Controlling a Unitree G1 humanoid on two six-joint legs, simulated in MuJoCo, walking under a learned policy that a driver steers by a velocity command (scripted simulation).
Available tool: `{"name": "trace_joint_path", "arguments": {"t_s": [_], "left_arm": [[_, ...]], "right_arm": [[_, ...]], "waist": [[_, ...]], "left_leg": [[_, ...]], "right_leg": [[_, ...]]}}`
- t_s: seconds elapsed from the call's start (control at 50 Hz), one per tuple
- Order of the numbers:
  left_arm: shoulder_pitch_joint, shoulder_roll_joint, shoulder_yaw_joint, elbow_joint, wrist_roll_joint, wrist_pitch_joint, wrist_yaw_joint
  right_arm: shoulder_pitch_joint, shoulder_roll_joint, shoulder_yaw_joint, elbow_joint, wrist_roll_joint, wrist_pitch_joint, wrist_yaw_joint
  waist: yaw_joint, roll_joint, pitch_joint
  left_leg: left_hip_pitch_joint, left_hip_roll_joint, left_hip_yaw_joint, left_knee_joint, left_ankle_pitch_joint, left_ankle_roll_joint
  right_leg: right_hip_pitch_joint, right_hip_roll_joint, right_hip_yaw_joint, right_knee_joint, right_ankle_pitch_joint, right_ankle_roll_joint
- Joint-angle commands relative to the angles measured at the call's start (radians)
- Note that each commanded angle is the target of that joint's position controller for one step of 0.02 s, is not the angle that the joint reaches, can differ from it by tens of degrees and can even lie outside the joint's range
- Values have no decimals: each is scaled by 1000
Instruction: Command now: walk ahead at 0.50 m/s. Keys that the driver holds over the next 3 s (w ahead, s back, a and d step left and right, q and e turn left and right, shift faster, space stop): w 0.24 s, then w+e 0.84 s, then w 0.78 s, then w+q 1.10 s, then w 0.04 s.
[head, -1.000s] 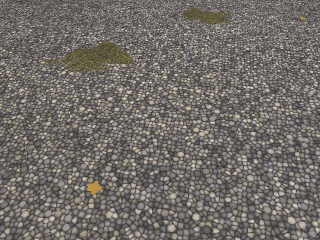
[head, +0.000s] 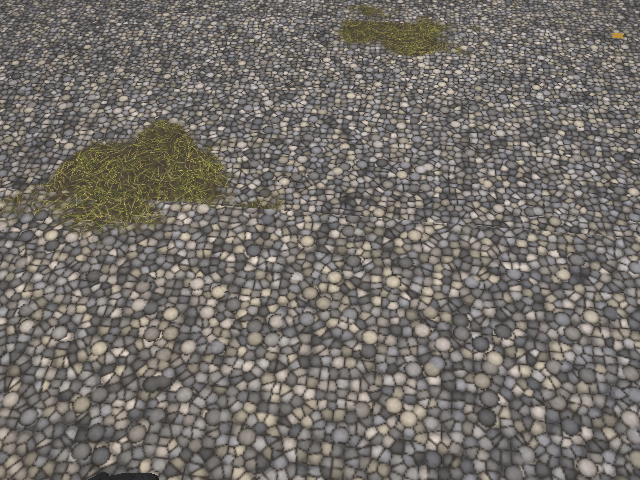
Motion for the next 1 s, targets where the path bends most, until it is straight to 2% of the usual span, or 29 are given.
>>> {"name": "trace_joint_path", "arguments": {"t_s": [0.02, 0.04, 0.06, 0.08, 0.1, 0.14, 0.2, 0.26, 0.34, 0.38, 0.42, 0.44, 0.46, 0.48, 0.5, 0.52, 0.54, 0.56, 0.58, 0.62, 0.66, 0.7, 0.8, 0.86, 0.9, 0.94, 0.96, 0.98, 1.0], "left_arm": [[275, 164, 44, 24, 0, 7, 12], [207, 143, 37, 16, 7, 5, 10], [167, 111, 27, 11, 15, -1, 6], [152, 102, 25, 14, 19, -3, 3], [156, 106, 27, 20, 16, -8, 0], [178, 129, 33, 39, 12, -14, 4], [227, 150, 38, 64, 9, -6, 22], [275, 158, 39, 86, 1, 1, 33], [357, 172, 44, 124, -13, 16, 39], [364, 179, 50, 131, -17, 27, 46], [350, 192, 57, 128, -17, 37, 52], [333, 196, 59, 123, -16, 41, 52], [324, 174, 51, 116, -11, 44, 51], [318, 123, 31, 86, 5, 45, 50], [451, -1, -1, 69, -5, 27, 46], [425, 87, 17, 77, -26, 15, 47], [338, 158, 38, 51, -44, 12, 47], [290, 154, 40, 39, -42, 15, 52], [266, 143, 46, 33, -29, 21, 55], [294, 102, 50, 30, -29, 46, 50], [281, 74, 50, 11, -29, 69, 47], [239, 71, 51, -17, -21, 79, 46], [100, 49, 37, -68, -15, 71, 15], [5, 47, 29, -113, -11, 76, -2], [-27, 58, 31, -142, -12, 82, -10], [0, 87, 46, -158, -9, 87, -16], [66, 113, 61, -149, -10, 90, -15], [206, 154, 87, -114, -14, 91, -11], [377, 230, 126, -68, -21, 98, 6]], "right_arm": [[-58, -140, -20, -104, 34, -60, 9], [-98, -126, -21, -110, 25, -60, 4], [-100, -121, -29, -107, 11, -49, -2], [-76, -97, -28, -101, 7, -34, -2], [-61, -71, -25, -96, 3, -22, -3], [-85, -60, -24, -108, -2, -7, -6], [-195, -61, -27, -147, -13, -8, -5], [-312, -41, -19, -180, -11, -18, 3], [-437, -46, -14, -225, -2, -31, 18], [-459, -64, -17, -242, 1, -43, 29], [-421, -95, -27, -238, 2, -53, 33], [-359, -114, -37, -223, 2, -57, 32], [-221, -155, -60, -183, -1, -60, 24], [-41, -221, -80, -153, -18, -62, 14], [34, -297, -100, -132, -21, -48, 13], [28, -201, -73, -143, -15, -46, 13], [-41, -141, -56, -154, -12, -47, 9], [-107, -115, -47, -163, -15, -47, 8], [-158, -87, -41, -161, -19, -48, 10], [-203, -63, -38, -155, -27, -52, 11], [-203, -77, -45, -143, -26, -58, 8], [-192, -102, -55, -132, -28, -59, 0], [-162, -141, -68, -123, -22, -46, -16], [-111, -164, -76, -115, -10, -28, -20], [-88, -180, -83, -108, 0, -12, -20], [-105, -208, -91, -116, 13, 3, -23], [-117, -221, -95, -122, 19, 11, -24], [-141, -224, -94, -130, 25, 20, -23], [-129, -195, -83, -136, 12, 19, -24]], "waist": [[143, -143, -213], [110, -70, -130], [76, -68, -91], [50, -83, -79], [38, -82, -74], [27, -71, -45], [51, -59, -11], [88, -62, 13], [122, -60, 41], [110, -69, 41], [78, -90, 15], [39, -101, -18], [-25, -88, -106], [-92, -15, -264], [-38, 259, -403], [-60, 243, -408], [-57, 174, -263], [-32, 107, -180], [-6, 79, -116], [43, 113, -71], [57, 86, -40], [58, 57, -17], [19, 36, 17], [-16, 23, 49], [-16, 34, 59], [20, 61, 22], [62, 76, -25], [145, 60, -96], [219, 1, -187]], "left_leg": [[-613, 61, -65, 454, 19, 36], [-580, 104, -43, 383, 101, 34], [-522, 137, -48, 316, 153, 31], [-469, 149, -49, 287, 182, 26], [-444, 153, -44, 261, 196, 18], [-473, 161, -35, 191, 248, -1], [-545, 161, -27, 10, 410, -25], [-498, 127, 4, -188, 557, -28], [-489, 88, 0, -330, 564, -31], [-474, 80, -19, -380, 522, -19], [-387, 64, -16, -404, 454, -5], [-287, 45, 3, -421, 420, 9], [-88, 36, 18, -429, 411, 36], [210, 184, -122, -381, 406, 96], [570, 429, -543, -454, 241, 238], [541, 429, -670, -549, 105, 233], [419, 398, -519, -571, 95, 186], [282, 366, -399, -596, 162, 163], [161, 332, -310, -633, 230, 153], [33, 291, -178, -693, 298, 144], [-13, 292, -95, -732, 372, 160], [-12, 296, -28, -752, 428, 169], [26, 265, 143, -754, 498, 140], [101, 289, 186, -729, 517, 132], [173, 315, 202, -686, 590, 119], [221, 321, 235, -578, 858, 97], [224, 313, 252, -467, 1019, 84], [184, 280, 281, -277, 1091, 60], [0, 240, 289, -7, 919, 11]], "right_leg": [[682, -336, 539, -276, -136, -204], [530, -296, 434, -315, -53, -186], [431, -256, 359, -349, 12, -167], [369, -237, 319, -381, 34, -165], [335, -229, 293, -404, 64, -174], [306, -220, 236, -438, 124, -186], [332, -204, 175, -460, 160, -176], [325, -169, 121, -467, 145, -147], [412, -197, 161, -420, 117, -145], [462, -227, 195, -372, 125, -135], [485, -244, 228, -316, 171, -117], [477, -231, 226, -250, 260, -104], [435, -175, 194, -99, 343, -78], [265, -103, 145, 186, 182, -41], [-139, 58, 63, 546, -336, 32], [-241, 22, 184, 698, -477, 28], [-301, -26, 185, 735, -402, 17], [-278, -74, 158, 717, -316, 16], [-243, -103, 155, 671, -255, 16], [-154, -140, 157, 621, -197, 17], [-164, -153, 151, 587, -161, 25], [-209, -157, 157, 518, -84, 38], [-189, -136, 86, 245, 138, 37], [-195, -118, 33, 148, 123, 21], [-200, -103, 12, 111, 54, 0], [-116, -53, -37, 92, -46, -34], [-17, -11, -68, 91, -92, -56], [171, 42, -94, 31, -57, -87], [464, 37, -14, -9, -9, -132]]}}
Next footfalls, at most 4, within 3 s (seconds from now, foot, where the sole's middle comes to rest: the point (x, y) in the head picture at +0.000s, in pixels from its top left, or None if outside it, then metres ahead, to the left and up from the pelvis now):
0.48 left None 0.45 0.14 -0.76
1.00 right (412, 382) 0.65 -0.18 -0.76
1.52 left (376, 259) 0.98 -0.14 -0.76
2.28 right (554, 225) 1.20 -0.71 -0.94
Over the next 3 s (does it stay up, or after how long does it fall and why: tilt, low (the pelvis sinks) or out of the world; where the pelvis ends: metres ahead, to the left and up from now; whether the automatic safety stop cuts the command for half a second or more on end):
stays up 1.47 -0.58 -0.17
